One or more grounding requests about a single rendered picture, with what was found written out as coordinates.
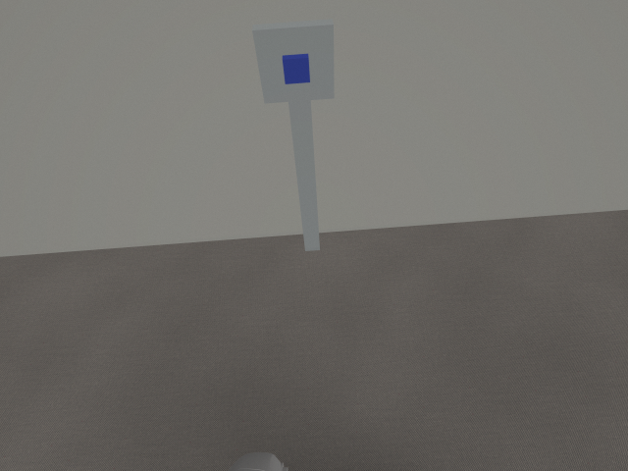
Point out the panel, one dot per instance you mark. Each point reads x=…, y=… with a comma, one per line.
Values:
x=272, y=42

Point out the button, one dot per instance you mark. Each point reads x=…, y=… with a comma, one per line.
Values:
x=296, y=68

